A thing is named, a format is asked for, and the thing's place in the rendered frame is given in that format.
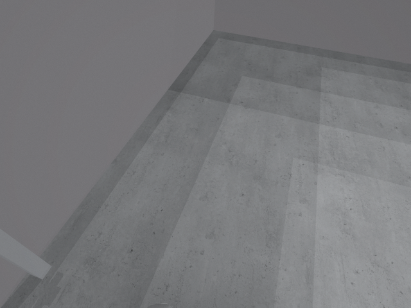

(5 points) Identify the panel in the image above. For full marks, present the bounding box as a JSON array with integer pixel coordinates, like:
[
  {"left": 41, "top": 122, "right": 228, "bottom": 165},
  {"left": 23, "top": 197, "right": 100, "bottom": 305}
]
[{"left": 0, "top": 229, "right": 52, "bottom": 279}]

